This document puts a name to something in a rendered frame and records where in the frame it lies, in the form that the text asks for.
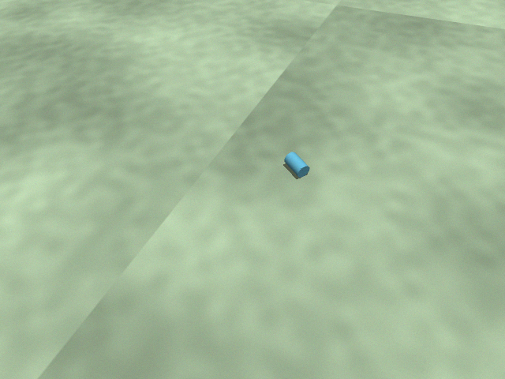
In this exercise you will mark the can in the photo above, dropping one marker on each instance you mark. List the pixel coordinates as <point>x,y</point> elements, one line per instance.
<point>296,164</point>

